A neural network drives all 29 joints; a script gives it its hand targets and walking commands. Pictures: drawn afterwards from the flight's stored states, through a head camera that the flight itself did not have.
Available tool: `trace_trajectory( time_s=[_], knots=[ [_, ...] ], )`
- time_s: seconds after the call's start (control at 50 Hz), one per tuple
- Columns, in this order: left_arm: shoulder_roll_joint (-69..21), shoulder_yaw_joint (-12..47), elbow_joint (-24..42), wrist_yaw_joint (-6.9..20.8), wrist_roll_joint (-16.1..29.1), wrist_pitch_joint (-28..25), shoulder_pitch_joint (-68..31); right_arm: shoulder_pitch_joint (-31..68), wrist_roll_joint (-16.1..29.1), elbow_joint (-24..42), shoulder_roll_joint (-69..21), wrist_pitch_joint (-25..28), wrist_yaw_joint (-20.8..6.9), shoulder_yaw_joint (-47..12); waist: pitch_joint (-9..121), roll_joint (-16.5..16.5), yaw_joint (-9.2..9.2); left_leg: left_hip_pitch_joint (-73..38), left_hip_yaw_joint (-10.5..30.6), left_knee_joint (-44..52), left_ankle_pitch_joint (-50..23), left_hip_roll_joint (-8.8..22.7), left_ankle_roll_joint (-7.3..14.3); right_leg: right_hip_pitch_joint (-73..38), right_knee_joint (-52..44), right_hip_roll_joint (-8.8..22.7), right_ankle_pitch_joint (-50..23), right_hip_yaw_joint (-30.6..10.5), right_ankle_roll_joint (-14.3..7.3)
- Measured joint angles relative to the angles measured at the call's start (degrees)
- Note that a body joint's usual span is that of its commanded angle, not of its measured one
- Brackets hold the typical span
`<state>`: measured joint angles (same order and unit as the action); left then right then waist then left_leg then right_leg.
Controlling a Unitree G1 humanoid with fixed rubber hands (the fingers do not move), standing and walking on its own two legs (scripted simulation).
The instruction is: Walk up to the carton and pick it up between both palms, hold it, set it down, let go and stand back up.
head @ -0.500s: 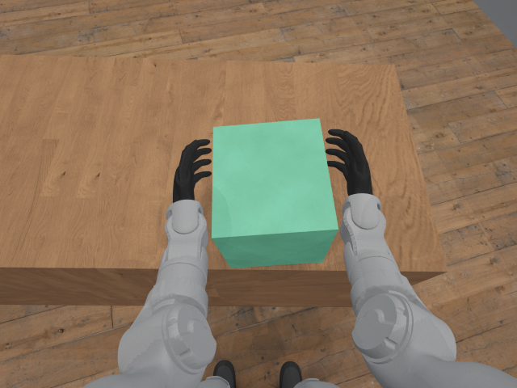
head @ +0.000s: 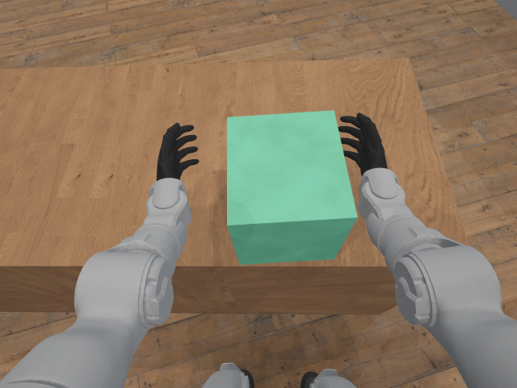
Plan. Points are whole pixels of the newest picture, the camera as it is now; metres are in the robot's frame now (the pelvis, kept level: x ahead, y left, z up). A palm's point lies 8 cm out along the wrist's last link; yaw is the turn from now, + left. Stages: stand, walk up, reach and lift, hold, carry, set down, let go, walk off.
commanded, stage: set down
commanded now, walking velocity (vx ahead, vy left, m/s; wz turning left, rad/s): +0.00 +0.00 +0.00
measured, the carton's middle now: (283, 192) +0.43 +0.00 -0.04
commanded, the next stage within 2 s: none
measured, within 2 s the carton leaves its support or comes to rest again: neither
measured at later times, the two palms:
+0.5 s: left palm (158, 142) +0.43 +0.18 +0.10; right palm (397, 122) +0.46 -0.15 +0.11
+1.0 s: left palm (151, 181) +0.37 +0.19 +0.09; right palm (401, 162) +0.40 -0.15 +0.10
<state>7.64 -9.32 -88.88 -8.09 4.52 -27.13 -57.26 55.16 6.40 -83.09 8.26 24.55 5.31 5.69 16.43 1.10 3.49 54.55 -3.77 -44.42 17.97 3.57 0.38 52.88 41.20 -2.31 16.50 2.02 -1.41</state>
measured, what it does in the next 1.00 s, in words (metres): stands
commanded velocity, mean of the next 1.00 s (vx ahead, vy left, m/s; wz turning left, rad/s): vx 0.00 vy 0.00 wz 0.00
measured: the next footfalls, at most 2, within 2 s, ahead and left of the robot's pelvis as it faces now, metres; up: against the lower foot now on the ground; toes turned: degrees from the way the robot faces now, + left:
none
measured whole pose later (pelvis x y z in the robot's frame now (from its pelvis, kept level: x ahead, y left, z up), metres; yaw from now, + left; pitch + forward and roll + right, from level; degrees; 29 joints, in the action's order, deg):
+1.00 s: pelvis -0.01 -0.01 +0.04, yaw +2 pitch +12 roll -1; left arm 7.2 -6.1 -70.4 -5.3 3.2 -14.0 -43.4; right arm 44.3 14.2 -71.3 8.6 12.4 5.1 -0.9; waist 10.2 -1.6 1.8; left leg 28.6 -2.7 -27.2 10.7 2.4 -0.5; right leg 26.6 24.7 -2.0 10.2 3.0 -2.1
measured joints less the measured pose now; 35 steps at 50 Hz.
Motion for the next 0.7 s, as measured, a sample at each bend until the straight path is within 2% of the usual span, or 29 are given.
trace_trajectory(
  time_s=[0.06,0.14,0.36,0.52,0.7],
  knots=[
    [1.0,3.9,-1.2,1.1,3.2,0.0,-0.9,2.3,1.8,-2.1,1.0,-0.1,-0.3,-1.5,0.9,0.8,-0.72,1.1,1.1,-1.2,0.3,-0.3,-0.2,0.6,1.1,0.3,0.6,1.1,-0.1],
    [1.0,6.1,0.3,2.1,4.8,1.0,-0.8,3.4,4.8,-3.3,2.2,-0.5,-0.8,-3.5,1.5,0.5,-1.27,1.0,1.9,-1.3,0.0,-0.3,-0.5,0.2,1.0,0.3,0.6,1.8,-0.3],
    [2.5,9.5,3.3,2.5,7.8,6.4,-3.0,4.4,11.8,1.2,4.5,-8.0,-2.1,-9.0,1.1,-2.0,-2.53,-3.5,1.5,4.7,-3.5,-0.7,-0.8,-3.4,-3.0,0.5,-2.0,1.6,-1.0],
    [3.9,9.0,5.1,3.0,7.8,10.6,-4.3,5.2,11.5,5.0,3.4,-12.8,-1.0,-9.2,0.7,-2.0,-2.34,-7.5,1.4,9.3,-5.8,-1.2,-0.9,-7.0,-6.8,0.8,-3.7,1.5,-1.0],
    [3.6,5.8,12.4,3.2,3.2,16.7,-1.1,2.1,10.1,9.0,2.7,-16.2,0.8,-7.9,-2.0,-2.7,-2.48,-17.3,1.3,15.4,-7.5,-1.0,-1.1,-17.3,-14.2,0.2,-6.2,1.3,-0.9]
  ],
)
